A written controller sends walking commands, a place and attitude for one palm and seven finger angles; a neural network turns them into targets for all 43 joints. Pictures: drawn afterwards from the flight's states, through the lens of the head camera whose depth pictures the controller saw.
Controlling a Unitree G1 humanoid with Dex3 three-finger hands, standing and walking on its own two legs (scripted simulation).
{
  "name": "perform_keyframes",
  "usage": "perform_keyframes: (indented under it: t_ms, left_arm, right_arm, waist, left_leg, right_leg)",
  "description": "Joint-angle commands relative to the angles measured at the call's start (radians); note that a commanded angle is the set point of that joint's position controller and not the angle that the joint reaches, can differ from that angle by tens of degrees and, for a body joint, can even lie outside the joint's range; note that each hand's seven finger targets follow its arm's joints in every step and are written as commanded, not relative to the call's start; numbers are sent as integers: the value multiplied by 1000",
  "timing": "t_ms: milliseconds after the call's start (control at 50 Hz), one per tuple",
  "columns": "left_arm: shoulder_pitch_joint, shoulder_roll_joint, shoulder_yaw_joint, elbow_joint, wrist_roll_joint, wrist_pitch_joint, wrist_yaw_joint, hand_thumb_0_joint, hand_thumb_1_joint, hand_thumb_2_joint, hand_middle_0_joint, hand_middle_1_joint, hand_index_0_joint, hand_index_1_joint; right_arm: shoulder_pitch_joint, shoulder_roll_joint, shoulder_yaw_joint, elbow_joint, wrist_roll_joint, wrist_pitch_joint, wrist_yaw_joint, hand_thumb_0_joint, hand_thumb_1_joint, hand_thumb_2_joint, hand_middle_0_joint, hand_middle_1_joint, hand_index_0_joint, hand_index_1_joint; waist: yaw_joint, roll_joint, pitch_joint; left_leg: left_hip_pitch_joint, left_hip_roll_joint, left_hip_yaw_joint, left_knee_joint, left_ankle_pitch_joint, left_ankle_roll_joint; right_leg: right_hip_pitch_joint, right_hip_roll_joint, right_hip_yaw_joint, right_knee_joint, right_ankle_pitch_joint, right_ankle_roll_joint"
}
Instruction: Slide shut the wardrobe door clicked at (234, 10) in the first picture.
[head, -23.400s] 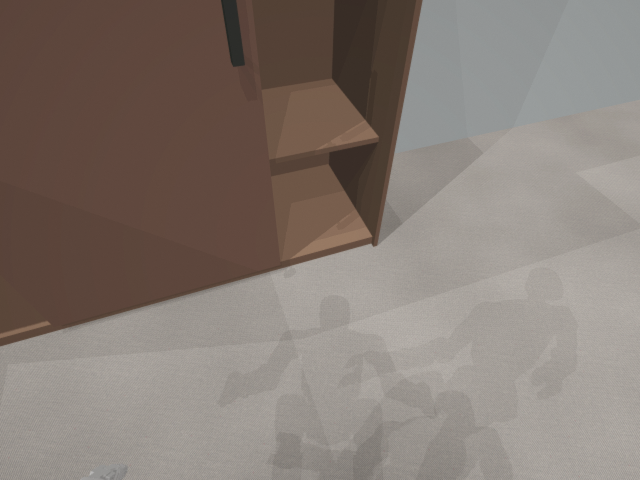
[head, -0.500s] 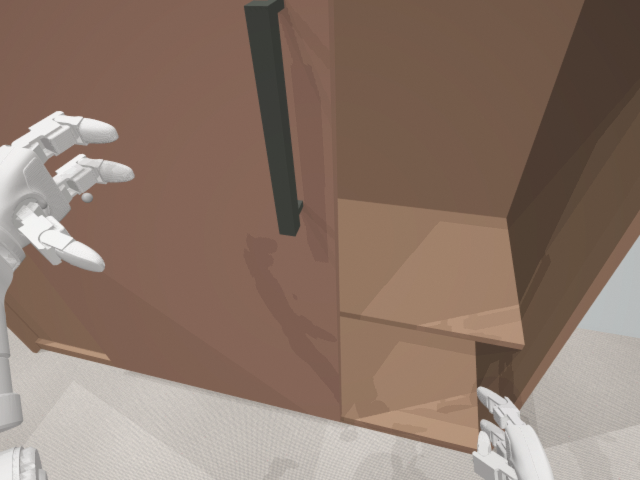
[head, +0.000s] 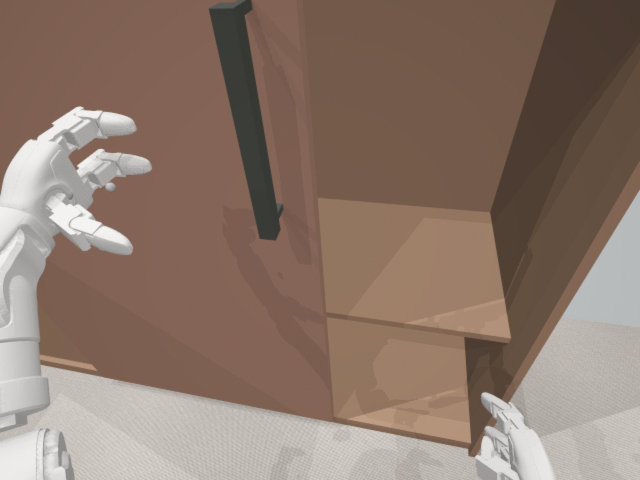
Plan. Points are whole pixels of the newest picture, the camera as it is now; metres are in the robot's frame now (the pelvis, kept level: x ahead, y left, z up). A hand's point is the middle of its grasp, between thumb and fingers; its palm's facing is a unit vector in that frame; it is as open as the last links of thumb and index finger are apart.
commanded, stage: move the hooked fingers beside the handle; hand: left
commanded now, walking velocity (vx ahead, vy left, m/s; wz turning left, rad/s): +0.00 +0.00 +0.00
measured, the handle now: (258, 135) +0.46 +0.12 +0.24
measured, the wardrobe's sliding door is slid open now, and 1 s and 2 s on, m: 0.40 0.40 0.40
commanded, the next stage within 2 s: feel for the door with the fingertips in 1.68 s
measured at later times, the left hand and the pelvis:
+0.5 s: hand (155, 168) +0.38 +0.23 +0.25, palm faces -0.04 -1.00 -0.08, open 14.0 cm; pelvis +0.00 +0.00 +0.00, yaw +0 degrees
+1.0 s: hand (190, 154) +0.42 +0.20 +0.24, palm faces -0.08 -1.00 -0.05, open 14.0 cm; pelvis +0.02 +0.01 +0.00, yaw -1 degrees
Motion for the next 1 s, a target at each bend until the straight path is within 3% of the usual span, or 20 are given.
perform_keyframes:
  t_ms: [0,20,80,120,180,240,280,320,380,400,440,500,560,600,680,700,760,820,880,980]
  left_arm:
    - [-406,291,74,-138,-14,-71,5,0,-500,300,-300,-1200,-300,-1200]
    - [-415,308,85,-111,-12,-72,5,0,-500,300,-300,-1200,-300,-1200]
    - [-489,276,34,-94,-6,-93,6,0,-500,300,-300,-1200,-300,-1200]
    - [-550,271,16,-80,1,-107,10,0,-500,300,-300,-1200,-300,-1200]
    - [-529,306,53,-93,4,-126,21,0,-500,300,-300,-1200,-300,-1200]
    - [-538,271,29,-11,4,-123,26,0,-500,300,-300,-1200,-300,-1200]
    - [-518,290,45,45,11,-116,36,0,-500,300,-300,-1200,-300,-1200]
    - [-564,306,46,59,19,-117,41,0,-500,300,-300,-1200,-300,-1200]
    - [-637,254,-20,12,28,-139,46,0,-500,300,-300,-1200,-300,-1200]
    - [-653,264,-6,-4,25,-150,52,0,-500,300,-300,-1200,-300,-1200]
    - [-655,259,-2,4,20,-159,57,0,-500,300,-300,-1200,-300,-1200]
    - [-631,264,14,62,22,-158,70,0,-500,300,-300,-1200,-300,-1200]
    - [-625,237,-12,42,36,-149,78,0,-500,300,-300,-1200,-300,-1200]
    - [-634,227,-20,82,35,-144,86,0,-500,300,-300,-1200,-300,-1200]
    - [-694,238,-24,87,42,-153,99,0,-500,300,-300,-1200,-300,-1200]
    - [-735,230,-36,55,45,-165,103,0,-500,300,-300,-1200,-300,-1200]
    - [-725,221,-28,41,45,-175,109,0,-500,300,-300,-1200,-300,-1200]
    - [-699,207,-27,87,44,-172,116,0,-500,300,-300,-1200,-300,-1200]
    - [-691,144,-82,91,55,-155,125,0,-500,300,-300,-1200,-300,-1200]
    - [-635,197,-18,51,55,-141,148,0,-500,300,-300,-1200,-300,-1200]
  right_arm:
    - [-161,-118,-53,-163,3,-59,-4,0,-900,-900,200,300,200,300]
    - [-156,-118,-54,-159,5,-57,-6,0,-900,-900,200,300,200,300]
    - [-152,-116,-54,-160,5,-59,-11,0,-900,-900,200,300,200,300]
    - [-145,-118,-55,-154,6,-64,-16,0,-900,-900,200,300,200,300]
    - [-139,-116,-57,-160,2,-68,-14,0,-900,-900,200,300,200,300]
    - [-131,-116,-55,-147,3,-63,-15,0,-900,-900,200,300,200,300]
    - [-121,-122,-59,-140,2,-58,-15,0,-900,-900,200,300,200,300]
    - [-116,-126,-62,-140,4,-55,-19,0,-900,-900,200,300,200,300]
    - [-114,-116,-60,-151,5,-58,-19,0,-900,-900,200,300,200,300]
    - [-109,-116,-62,-152,4,-62,-19,0,-900,-900,200,300,200,300]
    - [-102,-114,-60,-151,1,-65,-22,0,-900,-900,200,300,200,300]
    - [-89,-119,-62,-138,-1,-63,-22,0,-900,-900,200,300,200,300]
    - [-88,-116,-64,-145,-1,-61,-17,0,-900,-900,200,300,200,300]
    - [-81,-119,-66,-135,-1,-56,-19,0,-900,-900,200,300,200,300]
    - [-69,-122,-70,-134,-2,-53,-24,0,-900,-900,200,300,200,300]
    - [-70,-119,-70,-134,-3,-56,-25,0,-900,-900,200,300,200,300]
    - [-59,-113,-71,-137,-8,-61,-23,0,-900,-900,200,300,200,300]
    - [-50,-116,-72,-124,-9,-56,-20,0,-900,-900,200,300,200,300]
    - [-52,-112,-75,-125,-8,-51,-15,0,-900,-900,200,300,200,300]
    - [-59,-112,-76,-138,-14,-36,-12,0,-900,-900,200,300,200,300]
  waist:
    - [-5,-15,-191]
    - [-6,-21,-181]
    - [-22,-48,-184]
    - [-30,-5,-199]
    - [-12,-2,-266]
    - [-21,-41,-211]
    - [-17,-63,-190]
    - [-25,-56,-200]
    - [-37,-11,-236]
    - [-36,-6,-260]
    - [-34,-45,-283]
    - [-29,-52,-247]
    - [-25,-5,-271]
    - [-34,-43,-228]
    - [-40,-53,-262]
    - [-45,-12,-272]
    - [-39,-21,-333]
    - [-37,-52,-287]
    - [-39,-26,-272]
    - [-17,-54,-302]
  left_leg:
    - [19,-6,-38,-41,159,31]
    - [15,-5,-37,-39,148,32]
    - [21,-2,-41,-37,122,34]
    - [35,-4,-45,-37,117,33]
    - [51,-5,-40,-27,158,33]
    - [12,-1,-45,-40,137,31]
    - [-9,1,-40,-37,118,32]
    - [-17,2,-35,-36,121,34]
    - [22,3,-37,-33,144,32]
    - [33,2,-42,-36,147,33]
    - [44,3,-44,-35,172,35]
    - [16,6,-42,-43,159,33]
    - [32,6,-35,-44,205,29]
    - [10,10,-38,-48,178,29]
    - [27,10,-38,-42,186,31]
    - [43,9,-40,-45,195,29]
    - [80,10,-40,-36,277,27]
    - [53,13,-41,-43,279,24]
    - [64,13,-39,-40,286,21]
    - [53,14,-35,-40,321,20]
  right_leg:
    - [52,-21,62,-65,168,10]
    - [43,-19,64,-68,154,10]
    - [22,-18,66,-73,118,13]
    - [19,-18,67,-70,113,8]
    - [63,-20,72,-60,160,6]
    - [43,-20,64,-58,151,6]
    - [30,-21,71,-66,125,9]
    - [39,-26,77,-65,132,11]
    - [37,-23,72,-56,153,6]
    - [48,-22,72,-57,158,5]
    - [60,-19,70,-50,190,4]
    - [55,-20,70,-57,183,4]
    - [67,-22,68,-44,231,-1]
    - [49,-19,66,-53,206,0]
    - [51,-18,70,-54,206,1]
    - [55,-19,69,-53,216,-1]
    - [86,-16,67,-36,296,-4]
    - [82,-14,60,-37,303,-6]
    - [55,-13,58,-39,290,-7]
    - [101,-15,60,-31,330,-8]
